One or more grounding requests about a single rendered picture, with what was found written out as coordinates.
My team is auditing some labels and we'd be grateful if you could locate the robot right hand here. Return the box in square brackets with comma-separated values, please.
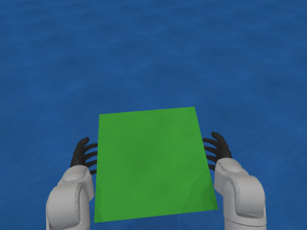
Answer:
[202, 131, 232, 171]

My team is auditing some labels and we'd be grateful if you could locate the carton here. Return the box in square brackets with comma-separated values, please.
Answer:
[94, 106, 219, 223]

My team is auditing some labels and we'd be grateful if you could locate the robot left hand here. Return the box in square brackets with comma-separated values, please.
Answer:
[70, 137, 98, 175]

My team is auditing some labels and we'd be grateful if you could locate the robot left forearm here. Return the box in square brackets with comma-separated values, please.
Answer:
[45, 165, 95, 230]

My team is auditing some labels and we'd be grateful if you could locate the robot right forearm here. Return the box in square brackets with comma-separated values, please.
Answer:
[214, 157, 267, 230]

